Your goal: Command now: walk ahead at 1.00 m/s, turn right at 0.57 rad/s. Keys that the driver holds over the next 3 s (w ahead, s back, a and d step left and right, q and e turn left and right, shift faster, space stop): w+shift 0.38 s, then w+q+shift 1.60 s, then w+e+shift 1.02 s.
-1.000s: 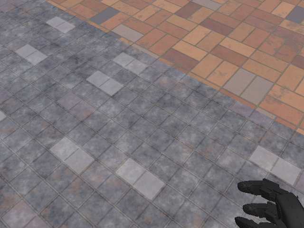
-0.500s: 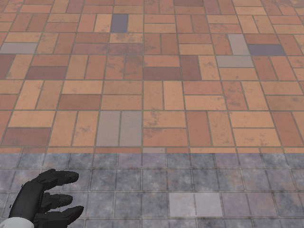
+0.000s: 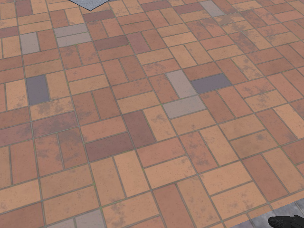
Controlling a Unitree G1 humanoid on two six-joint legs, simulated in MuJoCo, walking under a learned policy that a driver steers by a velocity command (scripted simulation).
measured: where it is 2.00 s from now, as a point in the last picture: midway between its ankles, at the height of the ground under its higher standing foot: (97, 40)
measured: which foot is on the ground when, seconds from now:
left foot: down 0.00-0.38, up 0.40-0.80, down 0.82-1.00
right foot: up 0.00-0.36, down 0.38-0.82, up 0.84-1.00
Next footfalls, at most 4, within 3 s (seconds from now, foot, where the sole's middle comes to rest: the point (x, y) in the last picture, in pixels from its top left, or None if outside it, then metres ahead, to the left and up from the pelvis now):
0.38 right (185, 217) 0.52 -0.10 -0.75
0.82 left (160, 131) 0.97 0.02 -0.75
1.24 right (170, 74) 1.41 -0.02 -0.75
1.70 left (106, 54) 1.56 0.41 -0.75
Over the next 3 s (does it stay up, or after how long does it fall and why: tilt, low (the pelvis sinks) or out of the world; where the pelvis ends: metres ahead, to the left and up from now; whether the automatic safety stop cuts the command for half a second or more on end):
stays up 2.07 1.30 -0.02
